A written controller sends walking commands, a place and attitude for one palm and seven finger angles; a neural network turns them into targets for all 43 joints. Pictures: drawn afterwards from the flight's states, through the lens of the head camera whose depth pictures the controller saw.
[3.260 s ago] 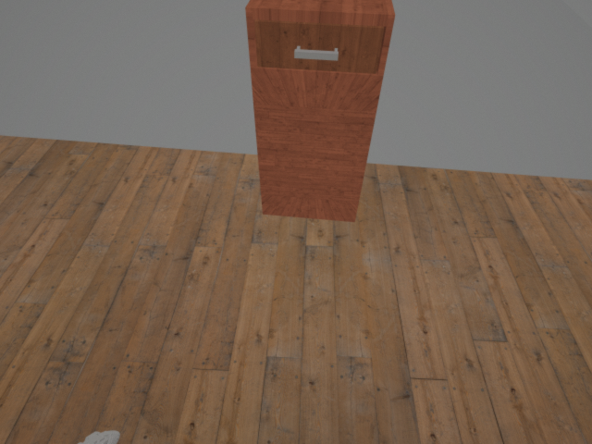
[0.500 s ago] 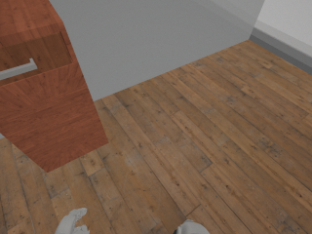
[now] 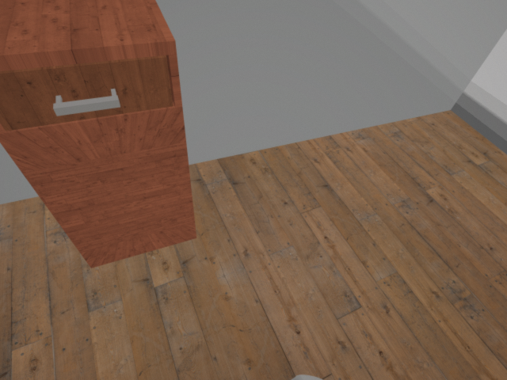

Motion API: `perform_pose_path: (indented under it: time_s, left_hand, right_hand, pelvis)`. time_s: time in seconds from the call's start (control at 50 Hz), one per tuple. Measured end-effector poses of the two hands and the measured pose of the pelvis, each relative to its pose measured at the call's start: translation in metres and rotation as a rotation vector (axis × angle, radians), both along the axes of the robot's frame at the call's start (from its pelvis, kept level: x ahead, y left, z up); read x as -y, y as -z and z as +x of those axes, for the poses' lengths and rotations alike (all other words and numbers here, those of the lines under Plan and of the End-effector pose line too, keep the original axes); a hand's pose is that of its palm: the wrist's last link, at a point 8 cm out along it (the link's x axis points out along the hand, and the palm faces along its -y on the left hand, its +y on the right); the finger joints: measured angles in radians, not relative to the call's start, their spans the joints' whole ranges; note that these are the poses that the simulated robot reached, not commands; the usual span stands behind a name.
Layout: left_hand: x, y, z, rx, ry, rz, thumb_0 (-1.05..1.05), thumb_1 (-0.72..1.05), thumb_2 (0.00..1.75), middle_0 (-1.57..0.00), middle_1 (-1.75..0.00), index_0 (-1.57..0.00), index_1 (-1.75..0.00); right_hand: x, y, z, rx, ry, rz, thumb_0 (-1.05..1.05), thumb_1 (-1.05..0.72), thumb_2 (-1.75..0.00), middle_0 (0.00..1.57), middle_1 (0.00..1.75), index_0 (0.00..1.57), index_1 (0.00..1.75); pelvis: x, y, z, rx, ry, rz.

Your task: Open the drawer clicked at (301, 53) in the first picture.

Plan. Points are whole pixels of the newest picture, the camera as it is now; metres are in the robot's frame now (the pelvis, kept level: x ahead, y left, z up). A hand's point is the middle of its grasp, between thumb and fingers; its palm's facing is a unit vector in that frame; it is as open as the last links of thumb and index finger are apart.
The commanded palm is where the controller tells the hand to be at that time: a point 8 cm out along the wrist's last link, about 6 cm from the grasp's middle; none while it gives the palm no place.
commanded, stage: turn to face it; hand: left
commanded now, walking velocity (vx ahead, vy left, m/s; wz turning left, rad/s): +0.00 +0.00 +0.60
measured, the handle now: (87, 100) +0.68 +0.41 +0.02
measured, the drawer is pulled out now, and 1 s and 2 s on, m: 0.00 0.00 0.00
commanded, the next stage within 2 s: take the last steps up to it in 0.50 s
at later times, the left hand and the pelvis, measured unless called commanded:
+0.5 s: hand out of the picture +0.02 +0.15 -0.14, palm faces +0.27 -0.92 -0.28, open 7.3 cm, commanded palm none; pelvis -0.01 -0.06 +0.01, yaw +15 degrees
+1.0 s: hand out of the picture -0.07 +0.16 -0.17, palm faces +0.38 -0.91 -0.17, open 7.4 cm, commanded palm none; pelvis +0.01 -0.02 +0.01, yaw +20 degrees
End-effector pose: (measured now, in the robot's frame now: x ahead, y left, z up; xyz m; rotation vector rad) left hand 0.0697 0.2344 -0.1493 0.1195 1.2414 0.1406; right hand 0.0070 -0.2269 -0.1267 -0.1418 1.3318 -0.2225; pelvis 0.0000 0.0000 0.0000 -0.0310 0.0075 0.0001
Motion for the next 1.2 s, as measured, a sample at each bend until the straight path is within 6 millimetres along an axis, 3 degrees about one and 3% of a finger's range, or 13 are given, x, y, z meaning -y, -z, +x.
perform_pose_path:
  time_s: [0.1,0.2,0.34,0.46,0.64,0.76,0.84,0.92,1.0,1.12,1.2]
  left_hand:
    - [-0.022,-0.013,-0.028,-0.056,-0.065,0.051,0.01,0.91,0.90,-0.19,-0.30,-0.20,-0.30]
    - [-0.025,-0.024,-0.038,-0.052,-0.114,0.093,0.01,0.91,0.90,-0.19,-0.30,-0.20,-0.30]
    - [0.004,-0.033,-0.038,0.044,-0.155,0.137,0.01,0.91,0.90,-0.19,-0.30,-0.20,-0.30]
    - [0.037,-0.044,-0.064,0.061,-0.208,0.136,0.01,0.91,0.90,-0.20,-0.30,-0.21,-0.30]
    - [0.062,-0.034,-0.123,-0.019,-0.307,0.076,0.01,0.91,0.90,-0.20,-0.30,-0.21,-0.30]
    - [0.057,-0.011,-0.185,-0.132,-0.399,0.015,0.01,0.91,0.90,-0.20,-0.30,-0.21,-0.30]
    - [0.050,-0.002,-0.208,-0.221,-0.414,-0.018,0.01,0.91,0.90,-0.20,-0.30,-0.21,-0.30]
    - [0.042,-0.009,-0.196,-0.227,-0.404,-0.037,0.01,0.91,0.90,-0.19,-0.30,-0.20,-0.30]
    - [0.033,-0.013,-0.162,-0.187,-0.389,-0.035,0.01,0.91,0.90,-0.19,-0.30,-0.20,-0.30]
    - [0.024,-0.013,-0.074,-0.108,-0.319,-0.013,0.01,0.91,0.90,-0.19,-0.30,-0.20,-0.30]
    - [0.021,-0.007,-0.003,-0.006,-0.279,0.026,0.01,0.91,0.90,-0.19,-0.30,-0.20,-0.30]
  right_hand:
    - [0.008,-0.010,0.026,0.024,-0.058,-0.017,0.00,-0.91,-0.90,0.21,0.29,0.20,0.30]
    - [0.026,-0.009,0.050,0.048,-0.118,-0.022,0.00,-0.91,-0.90,0.21,0.29,0.20,0.30]
    - [0.060,0.009,0.084,0.089,-0.199,0.006,0.00,-0.91,-0.90,0.21,0.29,0.20,0.30]
    - [0.073,0.009,0.113,0.114,-0.273,0.028,0.00,-0.91,-0.90,0.20,0.29,0.20,0.30]
    - [0.051,-0.001,0.135,0.105,-0.392,0.041,0.00,-0.91,-0.90,0.20,0.29,0.19,0.30]
    - [0.012,-0.005,0.144,0.149,-0.484,0.029,0.00,-0.91,-0.90,0.20,0.29,0.19,0.30]
    - [-0.005,-0.008,0.129,0.152,-0.489,0.025,0.00,-0.91,-0.90,0.20,0.29,0.20,0.30]
    - [0.002,-0.012,0.105,0.088,-0.433,-0.004,-0.01,-0.94,-0.90,0.21,0.29,0.20,0.30]
    - [0.015,-0.009,0.079,-0.025,-0.395,-0.019,-0.01,-0.94,-0.90,0.21,0.29,0.20,0.30]
    - [0.033,0.001,0.051,-0.188,-0.309,-0.007,0.00,-0.92,-0.90,0.21,0.29,0.20,0.30]
    - [0.044,0.017,0.051,-0.280,-0.269,0.018,0.00,-0.91,-0.90,0.21,0.29,0.20,0.30]
  pelvis:
    - [0.000,-0.010,0.002,-0.012,-0.041,0.003]
    - [0.010,-0.011,0.001,-0.014,-0.093,0.008]
    - [0.041,-0.001,-0.005,-0.013,-0.170,0.037]
    - [0.058,-0.006,-0.010,0.009,-0.241,0.053]
    - [0.063,-0.011,-0.018,0.005,-0.314,0.070]
    - [0.044,-0.003,-0.023,-0.001,-0.347,0.030]
    - [0.032,-0.003,-0.019,0.013,-0.346,0.031]
    - [0.024,-0.011,-0.007,0.017,-0.354,0.026]
    - [0.019,-0.013,0.010,0.014,-0.355,0.028]
    - [0.023,-0.007,0.048,0.011,-0.341,0.038]
    - [0.032,0.007,0.083,0.015,-0.343,0.038]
